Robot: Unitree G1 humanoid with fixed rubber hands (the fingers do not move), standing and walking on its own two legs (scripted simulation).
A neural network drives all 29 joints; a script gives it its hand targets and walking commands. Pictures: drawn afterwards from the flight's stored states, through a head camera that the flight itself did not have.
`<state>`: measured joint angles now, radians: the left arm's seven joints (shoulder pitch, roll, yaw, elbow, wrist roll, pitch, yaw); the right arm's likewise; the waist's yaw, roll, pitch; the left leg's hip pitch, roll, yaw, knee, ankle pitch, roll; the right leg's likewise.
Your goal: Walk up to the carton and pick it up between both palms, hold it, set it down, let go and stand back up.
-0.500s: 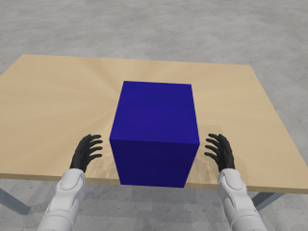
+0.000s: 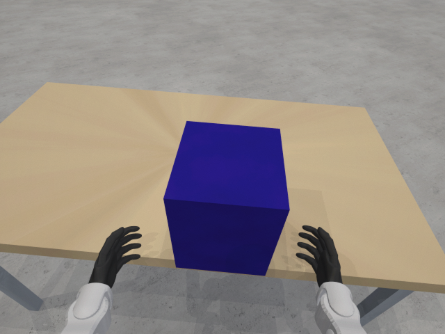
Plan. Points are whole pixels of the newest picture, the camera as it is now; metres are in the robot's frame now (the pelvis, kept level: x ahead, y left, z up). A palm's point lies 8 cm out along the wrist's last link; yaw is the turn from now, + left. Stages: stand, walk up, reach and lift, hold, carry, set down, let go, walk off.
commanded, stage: set down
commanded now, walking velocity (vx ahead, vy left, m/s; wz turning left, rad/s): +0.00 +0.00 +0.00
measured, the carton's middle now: (226, 199) +0.40 +0.00 +0.01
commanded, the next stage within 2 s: none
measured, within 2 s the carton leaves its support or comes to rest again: neither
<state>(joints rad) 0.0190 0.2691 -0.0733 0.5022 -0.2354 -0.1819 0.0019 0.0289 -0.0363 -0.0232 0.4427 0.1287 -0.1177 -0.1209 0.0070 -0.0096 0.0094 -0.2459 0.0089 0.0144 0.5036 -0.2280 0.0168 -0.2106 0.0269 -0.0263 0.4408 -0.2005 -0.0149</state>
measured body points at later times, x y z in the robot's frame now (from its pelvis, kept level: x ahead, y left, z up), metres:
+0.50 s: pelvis +0.00 +0.00 +0.00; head +0.00 +0.01 +0.45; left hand +0.19 +0.22 -0.02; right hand +0.18 -0.19 -0.02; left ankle +0.03 +0.10 -0.74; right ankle +0.02 -0.11 -0.74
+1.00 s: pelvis +0.03 +0.00 +0.00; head +0.03 +0.01 +0.45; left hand +0.20 +0.22 -0.05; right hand +0.20 -0.20 -0.04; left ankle +0.03 +0.10 -0.74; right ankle +0.02 -0.11 -0.74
